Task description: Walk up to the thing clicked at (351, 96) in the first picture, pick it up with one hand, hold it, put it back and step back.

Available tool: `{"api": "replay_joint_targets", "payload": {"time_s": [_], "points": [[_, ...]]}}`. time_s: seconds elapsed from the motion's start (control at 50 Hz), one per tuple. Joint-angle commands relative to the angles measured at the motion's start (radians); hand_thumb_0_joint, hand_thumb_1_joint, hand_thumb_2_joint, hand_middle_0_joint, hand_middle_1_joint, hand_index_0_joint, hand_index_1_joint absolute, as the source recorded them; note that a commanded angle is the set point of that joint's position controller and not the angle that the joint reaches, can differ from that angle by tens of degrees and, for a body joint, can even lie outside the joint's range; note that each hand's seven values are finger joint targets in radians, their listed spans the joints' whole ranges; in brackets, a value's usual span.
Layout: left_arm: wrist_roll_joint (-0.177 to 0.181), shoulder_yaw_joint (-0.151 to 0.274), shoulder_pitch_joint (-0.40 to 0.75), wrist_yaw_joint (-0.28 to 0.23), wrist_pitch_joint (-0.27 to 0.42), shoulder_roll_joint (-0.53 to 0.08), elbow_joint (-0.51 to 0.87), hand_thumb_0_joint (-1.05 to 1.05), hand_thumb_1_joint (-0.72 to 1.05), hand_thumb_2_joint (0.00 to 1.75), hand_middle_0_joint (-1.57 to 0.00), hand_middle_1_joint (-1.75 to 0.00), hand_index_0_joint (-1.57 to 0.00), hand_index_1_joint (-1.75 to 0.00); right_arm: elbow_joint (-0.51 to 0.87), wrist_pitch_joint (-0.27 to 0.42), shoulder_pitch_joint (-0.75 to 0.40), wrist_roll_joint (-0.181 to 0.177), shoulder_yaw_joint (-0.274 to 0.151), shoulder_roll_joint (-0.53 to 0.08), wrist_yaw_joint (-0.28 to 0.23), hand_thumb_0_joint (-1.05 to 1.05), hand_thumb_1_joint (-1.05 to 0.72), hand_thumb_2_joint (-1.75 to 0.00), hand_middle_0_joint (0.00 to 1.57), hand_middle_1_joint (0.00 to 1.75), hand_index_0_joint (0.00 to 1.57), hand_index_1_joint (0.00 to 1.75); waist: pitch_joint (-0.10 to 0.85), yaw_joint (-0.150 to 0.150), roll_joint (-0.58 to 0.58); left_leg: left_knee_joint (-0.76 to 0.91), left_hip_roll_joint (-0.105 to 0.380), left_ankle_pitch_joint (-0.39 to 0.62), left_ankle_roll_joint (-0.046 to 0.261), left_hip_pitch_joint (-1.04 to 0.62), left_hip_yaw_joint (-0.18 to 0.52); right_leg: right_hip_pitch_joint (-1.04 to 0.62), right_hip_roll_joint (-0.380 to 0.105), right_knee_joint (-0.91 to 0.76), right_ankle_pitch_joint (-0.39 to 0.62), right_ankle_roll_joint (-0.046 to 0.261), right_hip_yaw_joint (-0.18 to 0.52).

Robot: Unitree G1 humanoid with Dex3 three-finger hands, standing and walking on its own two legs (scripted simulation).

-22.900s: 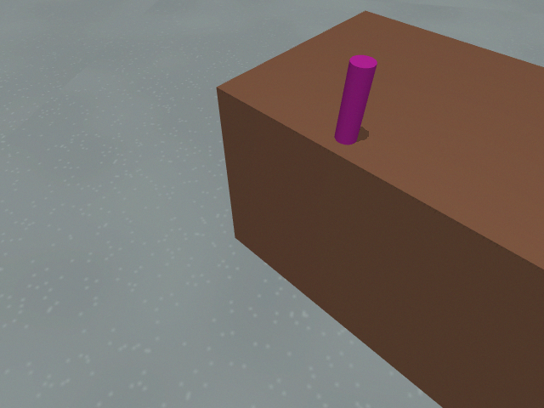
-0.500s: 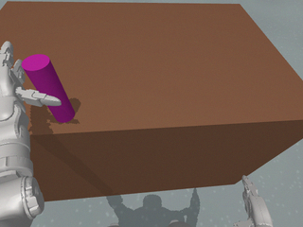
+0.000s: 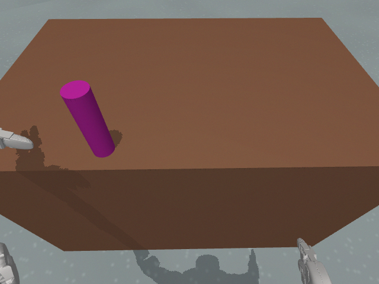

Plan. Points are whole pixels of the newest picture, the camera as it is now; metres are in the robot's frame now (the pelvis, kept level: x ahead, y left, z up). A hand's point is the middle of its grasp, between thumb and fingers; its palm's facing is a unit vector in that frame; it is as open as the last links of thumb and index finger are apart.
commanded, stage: sink last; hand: left
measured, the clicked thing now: (91, 123) +0.43 +0.22 +0.10
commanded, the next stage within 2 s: home in 0.86 s
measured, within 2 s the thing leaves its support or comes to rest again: neither
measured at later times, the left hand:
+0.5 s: hand (7, 225) +0.18 +0.25 +0.16, palm faces +0.38 -0.82 -0.44, open 17.4 cm
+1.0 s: hand (3, 245) +0.16 +0.25 +0.15, palm faces +0.39 -0.81 -0.44, open 17.5 cm
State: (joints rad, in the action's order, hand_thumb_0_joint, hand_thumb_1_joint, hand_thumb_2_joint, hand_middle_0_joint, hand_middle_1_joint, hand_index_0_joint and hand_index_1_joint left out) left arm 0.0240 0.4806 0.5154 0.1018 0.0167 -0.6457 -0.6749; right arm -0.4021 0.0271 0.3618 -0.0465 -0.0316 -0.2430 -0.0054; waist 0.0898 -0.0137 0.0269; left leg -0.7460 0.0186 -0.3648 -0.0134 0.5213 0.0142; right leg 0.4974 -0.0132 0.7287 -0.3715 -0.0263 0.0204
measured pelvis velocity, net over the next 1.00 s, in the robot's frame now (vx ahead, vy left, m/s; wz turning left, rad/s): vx -0.02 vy -0.02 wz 0.02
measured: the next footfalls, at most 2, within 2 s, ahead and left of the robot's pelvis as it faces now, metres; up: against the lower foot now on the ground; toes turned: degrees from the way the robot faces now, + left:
none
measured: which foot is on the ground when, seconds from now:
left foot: down 0.00-1.00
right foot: down 0.00-1.00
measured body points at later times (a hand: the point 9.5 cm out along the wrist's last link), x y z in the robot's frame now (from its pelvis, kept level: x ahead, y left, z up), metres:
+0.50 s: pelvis +0.00 -0.01 +0.00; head +0.00 -0.03 +0.45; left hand +0.16 +0.29 +0.19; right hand +0.16 -0.26 -0.08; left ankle +0.00 +0.13 -0.71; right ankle -0.01 -0.14 -0.71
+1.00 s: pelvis -0.02 -0.02 +0.00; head -0.02 -0.04 +0.45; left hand +0.14 +0.29 +0.18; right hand +0.14 -0.28 -0.07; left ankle +0.00 +0.13 -0.71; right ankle -0.01 -0.14 -0.71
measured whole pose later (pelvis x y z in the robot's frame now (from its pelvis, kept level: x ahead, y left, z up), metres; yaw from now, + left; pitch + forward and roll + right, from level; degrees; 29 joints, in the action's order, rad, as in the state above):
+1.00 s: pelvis -0.02 -0.02 +0.00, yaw +1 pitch +0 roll +1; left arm 0.09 0.39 -0.48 0.00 0.28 -0.34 0.29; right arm -0.40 0.11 0.38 -0.04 -0.16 -0.22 -0.04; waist 0.02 0.05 0.05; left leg -0.70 0.00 -0.33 -0.03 0.38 0.03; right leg 0.38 -0.03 0.75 -0.37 -0.01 0.00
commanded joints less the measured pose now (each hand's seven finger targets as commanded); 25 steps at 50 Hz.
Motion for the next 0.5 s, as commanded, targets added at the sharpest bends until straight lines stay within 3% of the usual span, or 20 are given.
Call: {"api": "replay_joint_targets", "payload": {"time_s": [0.0,0.02,0.04,0.06,0.08,0.12,0.18,0.2,0.22,0.24,0.26,0.28,0.3,0.34,0.36,0.38,0.4,0.42,0.46,0.48], "points": [[0.010,0.048,0.154,-0.051,0.087,-0.274,0.350,0.00,-0.56,0.02,-0.05,-0.03,-0.05,-0.03,0.168,0.071,-0.056,-0.005,-0.097,-0.152,-0.012,0.00,0.55,-0.06,0.05,0.05,0.05,0.05,0.325,0.032,0.117,0.089,-0.002,0.379,0.002,-0.250,-0.021,-0.103,0.022,-0.083,0.292,0.034,-0.068],[0.016,0.017,0.092,-0.058,0.090,-0.216,0.415,0.00,-0.54,0.01,-0.05,-0.02,-0.05,-0.03,0.141,0.069,-0.059,-0.006,-0.063,-0.117,-0.007,0.00,0.55,-0.05,0.05,0.05,0.05,0.05,0.280,0.045,0.116,0.096,-0.003,0.361,0.002,-0.240,-0.025,-0.093,0.022,-0.085,0.281,0.034,-0.069],[0.018,0.001,0.087,-0.064,0.095,-0.192,0.473,0.00,-0.54,0.01,-0.05,-0.02,-0.05,-0.03,0.162,0.077,-0.054,-0.006,-0.066,-0.121,-0.010,0.00,0.55,-0.05,0.05,0.05,0.05,0.05,0.282,0.029,0.107,0.100,0.001,0.360,0.001,-0.261,-0.023,-0.090,0.026,-0.089,0.275,0.034,-0.072],[0.023,0.023,0.043,-0.078,0.102,-0.208,0.584,0.00,-0.55,0.01,-0.06,-0.03,-0.06,-0.03,0.172,0.075,-0.052,-0.006,-0.107,-0.157,-0.018,0.00,0.54,-0.06,0.05,0.05,0.05,0.05,0.308,0.036,0.116,0.103,0.001,0.369,0.000,-0.276,-0.024,-0.110,0.025,-0.092,0.284,0.035,-0.073],[0.027,0.016,0.013,-0.087,0.105,-0.183,0.622,0.00,-0.53,0.00,-0.06,-0.03,-0.06,-0.03,0.157,0.076,-0.061,-0.010,-0.085,-0.130,-0.019,0.00,0.55,-0.05,0.05,0.05,0.05,0.05,0.268,0.034,0.107,0.108,-0.001,0.361,-0.002,-0.264,-0.020,-0.101,0.027,-0.092,0.277,0.034,-0.078],[0.039,0.039,-0.147,-0.104,0.108,-0.171,0.739,0.00,-0.52,0.01,-0.05,-0.04,-0.06,-0.03,0.161,0.072,-0.036,-0.014,-0.126,-0.160,-0.026,0.00,0.55,-0.05,0.05,0.05,0.05,0.05,0.211,0.040,0.091,0.123,-0.008,0.322,0.003,-0.243,-0.029,-0.122,0.025,-0.106,0.266,0.031,-0.076],[0.054,0.051,-0.290,-0.119,0.125,-0.125,0.951,0.00,-0.51,0.00,-0.05,-0.04,-0.06,-0.03,0.141,0.071,-0.017,-0.016,-0.121,-0.122,-0.031,0.00,0.56,-0.05,0.05,0.05,0.05,0.05,0.162,0.038,0.085,0.133,-0.015,0.274,0.009,-0.234,-0.038,-0.125,0.021,-0.119,0.247,0.024,-0.075],[0.058,0.056,-0.403,-0.125,0.122,-0.090,0.942,0.00,-0.51,0.00,-0.05,-0.04,-0.06,-0.03,0.143,0.071,-0.019,-0.016,-0.131,-0.133,-0.032,0.00,0.56,-0.05,0.05,0.05,0.05,0.05,0.116,0.034,0.060,0.146,-0.012,0.239,0.009,-0.222,-0.036,-0.120,0.024,-0.123,0.215,0.023,-0.078],[0.063,0.052,-0.429,-0.128,0.132,-0.073,1.052,0.00,-0.51,0.00,-0.05,-0.04,-0.06,-0.03,0.121,0.068,-0.010,-0.017,-0.110,-0.091,-0.029,0.00,0.56,-0.05,0.06,0.05,0.05,0.05,0.105,0.050,0.077,0.149,-0.016,0.224,0.009,-0.208,-0.037,-0.123,0.021,-0.127,0.204,0.025,-0.076],[0.068,0.075,-0.477,-0.132,0.144,-0.077,1.095,0.00,-0.51,0.00,-0.05,-0.04,-0.06,-0.03,0.118,0.066,-0.014,-0.017,-0.138,-0.112,-0.031,0.00,0.55,-0.05,0.06,0.05,0.05,0.05,0.087,0.046,0.073,0.149,-0.018,0.206,0.010,-0.202,-0.041,-0.118,0.019,-0.131,0.190,0.024,-0.074],[0.068,0.073,-0.563,-0.133,0.148,-0.055,1.115,0.00,-0.50,0.00,-0.05,-0.05,-0.06,-0.04,0.133,0.066,-0.021,-0.013,-0.160,-0.128,-0.036,0.00,0.55,-0.05,0.06,0.05,0.05,0.05,0.094,0.048,0.050,0.147,-0.018,0.218,0.012,-0.205,-0.038,-0.133,0.019,-0.128,0.199,0.023,-0.075],[0.070,0.046,-0.611,-0.131,0.152,-0.013,1.147,0.00,-0.50,0.00,-0.05,-0.04,-0.06,-0.03,0.114,0.066,-0.025,-0.012,-0.148,-0.106,-0.031,0.00,0.55,-0.05,0.06,0.05,0.05,0.05,0.057,0.054,0.066,0.150,-0.020,0.189,0.011,-0.184,-0.044,-0.122,0.018,-0.131,0.175,0.024,-0.074],[0.072,0.058,-0.645,-0.133,0.161,-0.009,1.201,0.00,-0.50,0.00,-0.05,-0.04,-0.06,-0.03,0.102,0.065,-0.020,-0.009,-0.146,-0.091,-0.030,0.00,0.55,-0.05,0.06,0.05,0.05,0.05,0.066,0.063,0.080,0.147,-0.022,0.192,0.011,-0.180,-0.045,-0.126,0.016,-0.129,0.178,0.025,-0.072],[0.071,0.027,-0.779,-0.130,0.169,0.049,1.215,0.00,-0.51,0.00,-0.06,-0.05,-0.07,-0.04,0.120,0.071,-0.053,-0.005,-0.152,-0.093,-0.030,0.00,0.53,-0.05,0.06,0.05,0.05,0.05,0.051,0.060,0.056,0.142,-0.018,0.212,0.013,-0.179,-0.040,-0.129,0.019,-0.117,0.194,0.021,-0.077],[0.071,0.002,-0.781,-0.127,0.183,0.072,1.286,0.00,-0.52,0.00,-0.06,-0.05,-0.07,-0.04,0.117,0.075,-0.059,-0.005,-0.129,-0.064,-0.027,0.00,0.52,-0.05,0.06,0.05,0.05,0.05,0.051,0.064,0.074,0.142,-0.017,0.208,0.011,-0.178,-0.039,-0.125,0.021,-0.109,0.187,0.023,-0.079],[0.071,0.017,-0.815,-0.130,0.192,0.061,1.312,0.00,-0.52,0.00,-0.06,-0.06,-0.07,-0.04,0.151,0.077,-0.084,-0.005,-0.156,-0.093,-0.032,0.00,0.52,-0.06,0.06,0.05,0.05,0.05,0.065,0.061,0.071,0.138,-0.018,0.202,0.011,-0.180,-0.040,-0.120,0.021,-0.109,0.181,0.023,-0.079],[0.069,-0.009,-0.877,-0.129,0.197,0.095,1.293,0.00,-0.53,0.01,-0.06,-0.06,-0.07,-0.05,0.185,0.085,-0.094,0.000,-0.155,-0.104,-0.035,0.00,0.51,-0.06,0.06,0.05,0.05,0.05,0.063,0.052,0.016,0.134,-0.016,0.207,0.015,-0.187,-0.034,-0.130,0.022,-0.110,0.184,0.017,-0.083],[0.069,-0.002,-0.912,-0.131,0.198,0.096,1.289,0.00,-0.53,0.01,-0.06,-0.05,-0.07,-0.04,0.195,0.088,-0.096,0.000,-0.179,-0.130,-0.040,0.00,0.52,-0.06,0.06,0.05,0.05,0.05,0.054,0.054,-0.006,0.137,-0.017,0.192,0.018,-0.176,-0.032,-0.128,0.023,-0.112,0.170,0.017,-0.084],[0.068,0.005,-0.929,-0.132,0.219,0.092,1.364,0.00,-0.53,0.01,-0.06,-0.06,-0.07,-0.05,0.167,0.089,-0.069,0.002,-0.172,-0.103,-0.043,0.00,0.52,-0.06,0.06,0.05,0.05,0.05,0.046,0.063,0.016,0.131,-0.024,0.166,0.018,-0.171,-0.039,-0.113,0.017,-0.118,0.146,0.018,-0.078],[0.067,0.003,-0.970,-0.133,0.221,0.102,1.334,0.00,-0.53,0.01,-0.06,-0.06,-0.07,-0.05,0.165,0.091,-0.053,0.003,-0.195,-0.121,-0.048,0.00,0.51,-0.06,0.06,0.05,0.05,0.05,0.031,0.056,-0.004,0.131,-0.023,0.161,0.019,-0.169,-0.038,-0.104,0.018,-0.117,0.139,0.015,-0.080]]}}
